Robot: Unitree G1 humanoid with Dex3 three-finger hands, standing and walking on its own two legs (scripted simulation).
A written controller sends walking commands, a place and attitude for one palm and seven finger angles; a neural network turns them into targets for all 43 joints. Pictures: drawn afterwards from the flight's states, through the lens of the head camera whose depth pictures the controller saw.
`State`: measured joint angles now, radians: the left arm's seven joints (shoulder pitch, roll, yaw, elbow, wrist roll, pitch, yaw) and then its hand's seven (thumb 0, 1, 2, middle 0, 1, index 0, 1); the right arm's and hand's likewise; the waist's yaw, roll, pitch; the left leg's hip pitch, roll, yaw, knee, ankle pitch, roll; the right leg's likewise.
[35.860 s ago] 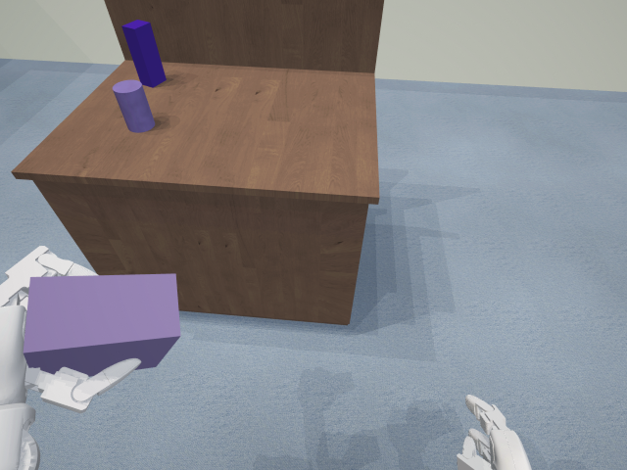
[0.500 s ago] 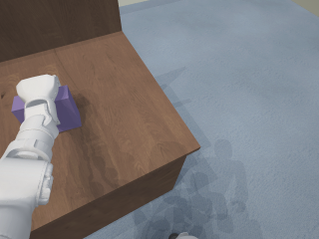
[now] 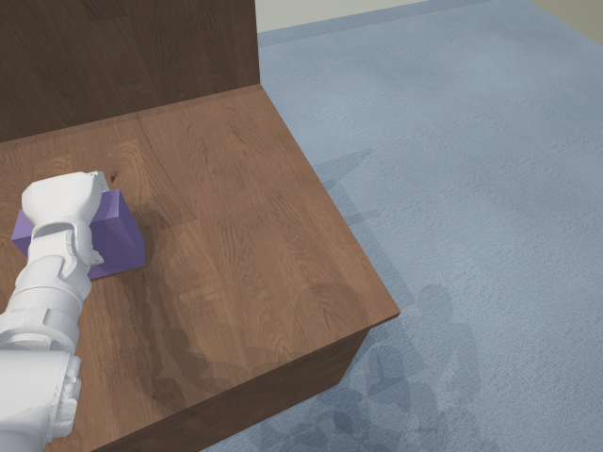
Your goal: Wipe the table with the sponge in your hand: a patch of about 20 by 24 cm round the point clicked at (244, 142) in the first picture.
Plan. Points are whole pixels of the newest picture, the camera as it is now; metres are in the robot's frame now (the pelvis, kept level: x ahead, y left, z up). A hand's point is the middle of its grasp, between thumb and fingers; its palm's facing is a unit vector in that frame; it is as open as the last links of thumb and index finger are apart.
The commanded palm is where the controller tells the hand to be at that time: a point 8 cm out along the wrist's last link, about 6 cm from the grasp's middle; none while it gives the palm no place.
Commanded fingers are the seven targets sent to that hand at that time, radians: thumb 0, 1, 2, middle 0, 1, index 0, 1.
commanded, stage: wipe back along the first lane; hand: left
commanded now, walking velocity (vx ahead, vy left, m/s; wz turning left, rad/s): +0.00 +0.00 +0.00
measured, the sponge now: (91, 246) +0.40 +0.33 -0.02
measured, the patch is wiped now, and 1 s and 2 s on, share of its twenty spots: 0.95 1.00 1.00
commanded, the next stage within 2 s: lift the sponge slowly off the table in 1.70 s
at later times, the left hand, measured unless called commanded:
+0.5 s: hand (69, 252) +0.37 +0.33 +0.02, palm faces -0.07 -0.01 -1.00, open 10.3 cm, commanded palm +0.33 +0.32 +0.05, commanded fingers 0.00 0.10 1.30 -1.20 -1.60 -1.20 -1.60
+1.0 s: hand (68, 287) +0.32 +0.31 +0.02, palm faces -0.04 -0.03 -1.00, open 10.3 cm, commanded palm +0.28 +0.29 +0.05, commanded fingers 0.00 0.10 1.30 -1.20 -1.60 -1.20 -1.60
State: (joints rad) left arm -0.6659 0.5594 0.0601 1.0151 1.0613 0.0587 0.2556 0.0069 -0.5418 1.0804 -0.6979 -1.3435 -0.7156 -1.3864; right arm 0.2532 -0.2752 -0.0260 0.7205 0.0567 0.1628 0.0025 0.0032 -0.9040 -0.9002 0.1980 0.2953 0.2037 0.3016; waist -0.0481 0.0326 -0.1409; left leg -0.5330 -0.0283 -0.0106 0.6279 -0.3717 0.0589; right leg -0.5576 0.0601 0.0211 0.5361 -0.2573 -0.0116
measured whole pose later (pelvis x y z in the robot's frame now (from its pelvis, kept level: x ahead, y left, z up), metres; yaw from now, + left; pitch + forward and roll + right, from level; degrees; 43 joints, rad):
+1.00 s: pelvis +0.00 +0.01 +0.00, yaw +1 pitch +10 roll -2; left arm -0.26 0.44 -0.08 0.53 1.00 0.23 0.26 -0.01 -0.50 1.08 -0.64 -1.41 -0.65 -1.45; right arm 0.16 -0.26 -0.01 0.67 0.07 0.16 0.00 0.01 -0.90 -0.90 0.20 0.30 0.20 0.30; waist 0.03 0.05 -0.13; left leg -0.40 -0.05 -0.02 0.59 -0.36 0.07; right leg -0.42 0.04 0.01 0.52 -0.27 0.00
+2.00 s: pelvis -0.01 -0.01 +0.01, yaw +1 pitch +4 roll -1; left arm 0.04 0.38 -0.12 0.22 0.99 0.30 0.24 0.00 -0.50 1.06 -0.64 -1.39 -0.67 -1.41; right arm 0.08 -0.25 0.00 0.67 0.06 0.11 -0.03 0.01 -0.90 -0.90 0.20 0.30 0.20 0.30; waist 0.08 0.06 -0.08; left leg -0.27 -0.04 -0.01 0.53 -0.34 0.05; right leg -0.32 0.04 0.02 0.50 -0.26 -0.02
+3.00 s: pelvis -0.02 -0.02 +0.02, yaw +1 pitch -2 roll -1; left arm 0.07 0.42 -0.11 0.06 0.93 0.30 0.09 -0.01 -0.54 1.06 -0.71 -1.32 -0.74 -1.34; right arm 0.03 -0.25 0.02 0.69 0.05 0.12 -0.03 0.01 -0.90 -0.90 0.20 0.30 0.20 0.30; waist 0.12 0.09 -0.01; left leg -0.09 -0.03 -0.02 0.39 -0.27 0.04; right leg -0.15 0.05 0.02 0.37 -0.19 -0.04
